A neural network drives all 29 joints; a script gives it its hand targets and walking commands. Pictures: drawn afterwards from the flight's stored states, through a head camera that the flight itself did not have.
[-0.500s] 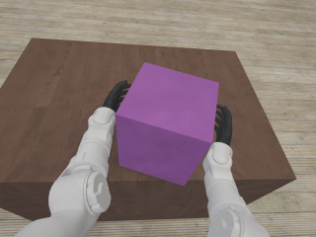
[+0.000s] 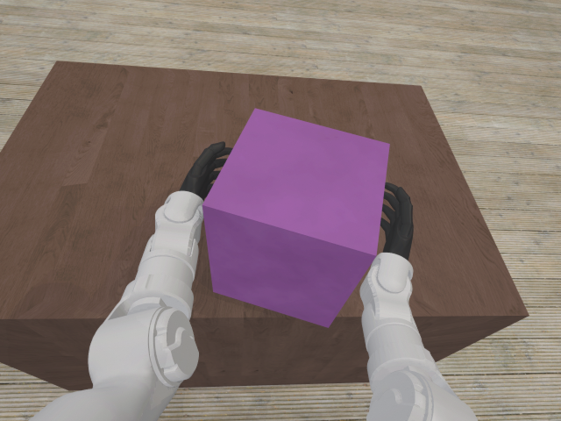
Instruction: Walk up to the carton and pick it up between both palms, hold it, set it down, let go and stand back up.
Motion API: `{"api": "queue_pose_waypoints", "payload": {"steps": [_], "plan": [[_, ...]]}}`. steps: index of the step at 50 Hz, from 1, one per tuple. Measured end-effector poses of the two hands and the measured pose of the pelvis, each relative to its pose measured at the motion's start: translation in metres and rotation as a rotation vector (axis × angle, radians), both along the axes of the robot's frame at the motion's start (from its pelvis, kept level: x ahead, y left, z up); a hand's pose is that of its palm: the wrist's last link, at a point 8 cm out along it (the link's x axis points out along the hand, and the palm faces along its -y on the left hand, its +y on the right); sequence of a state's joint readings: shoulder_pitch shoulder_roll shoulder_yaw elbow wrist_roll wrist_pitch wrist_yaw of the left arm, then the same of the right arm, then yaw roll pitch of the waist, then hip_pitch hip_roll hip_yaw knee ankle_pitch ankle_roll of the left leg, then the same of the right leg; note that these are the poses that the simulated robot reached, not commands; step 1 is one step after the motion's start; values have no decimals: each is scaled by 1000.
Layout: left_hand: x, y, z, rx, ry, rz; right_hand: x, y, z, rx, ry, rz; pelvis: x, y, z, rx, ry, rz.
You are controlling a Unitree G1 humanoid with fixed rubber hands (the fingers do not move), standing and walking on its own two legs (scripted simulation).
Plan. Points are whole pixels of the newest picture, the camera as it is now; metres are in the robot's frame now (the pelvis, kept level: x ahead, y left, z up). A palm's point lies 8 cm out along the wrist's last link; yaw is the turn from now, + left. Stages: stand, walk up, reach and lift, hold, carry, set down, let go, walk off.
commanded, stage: set down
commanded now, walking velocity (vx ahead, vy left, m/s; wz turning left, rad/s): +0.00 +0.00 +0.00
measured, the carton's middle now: (293, 224) +0.42 -0.04 +0.01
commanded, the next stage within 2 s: none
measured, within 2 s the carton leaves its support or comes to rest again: neither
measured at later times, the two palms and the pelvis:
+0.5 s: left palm (196, 192) +0.44 +0.11 +0.06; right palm (394, 245) +0.35 -0.17 +0.05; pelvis +0.00 +0.00 +0.00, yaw +0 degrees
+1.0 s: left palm (197, 184) +0.47 +0.11 +0.05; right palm (406, 234) +0.37 -0.20 +0.05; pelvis +0.00 +0.01 -0.02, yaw -3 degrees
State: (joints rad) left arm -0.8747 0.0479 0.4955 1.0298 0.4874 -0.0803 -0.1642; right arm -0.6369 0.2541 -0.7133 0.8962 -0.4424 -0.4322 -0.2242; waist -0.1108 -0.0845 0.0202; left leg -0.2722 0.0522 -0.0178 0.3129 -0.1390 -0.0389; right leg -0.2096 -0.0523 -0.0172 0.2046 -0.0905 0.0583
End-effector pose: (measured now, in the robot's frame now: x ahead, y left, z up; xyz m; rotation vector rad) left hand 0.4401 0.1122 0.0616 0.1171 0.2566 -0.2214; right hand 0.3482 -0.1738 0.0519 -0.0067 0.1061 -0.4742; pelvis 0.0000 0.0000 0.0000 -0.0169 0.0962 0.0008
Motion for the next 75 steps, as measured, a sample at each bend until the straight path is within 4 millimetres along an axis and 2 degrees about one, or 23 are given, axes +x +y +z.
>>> {"api": "queue_pose_waypoints", "payload": {"steps": [26, 28, 34, 40, 46, 53, 58, 63, 70, 75], "plan": [[0, 1, -2, 8, -8, -2, 0, -1, -2, -22, -4, 8, 0, 2, 0, 2, -13, -2], [1, 1, -4, 21, 1, -2, 1, -3, -5, -19, 14, 15, 0, 3, -1, 1, -8, -4], [12, 1, -19, 33, 46, 50, 5, -7, -32, 60, 143, 27, 1, 5, -6, -6, 82, -27], [27, -4, -26, 13, 61, 49, 12, -11, -36, 106, 141, -1, 5, 8, -15, -24, 175, -48], [28, -5, -22, -10, 49, 32, 19, -21, -19, 89, 107, 1, 7, 11, -18, -36, 174, -51], [26, 7, -7, 3, 25, 31, 20, -30, 1, 86, 103, 4, 2, 13, -18, -35, 149, -45], [25, 17, 17, 13, 5, 38, 17, -35, 15, 113, 101, -2, -3, 13, -16, -33, 126, -39], [26, 20, 50, 15, -12, 43, 18, -42, 42, 127, 80, 1, -8, 13, -14, -26, 98, -35], [28, 12, 92, 16, -18, 43, 19, -52, 83, 127, 73, 4, -14, 11, -11, -14, 43, -36], [29, 3, 111, 6, -18, 39, 19, -55, 104, 130, 69, 10, -16, 8, -9, -8, 15, -44]]}}
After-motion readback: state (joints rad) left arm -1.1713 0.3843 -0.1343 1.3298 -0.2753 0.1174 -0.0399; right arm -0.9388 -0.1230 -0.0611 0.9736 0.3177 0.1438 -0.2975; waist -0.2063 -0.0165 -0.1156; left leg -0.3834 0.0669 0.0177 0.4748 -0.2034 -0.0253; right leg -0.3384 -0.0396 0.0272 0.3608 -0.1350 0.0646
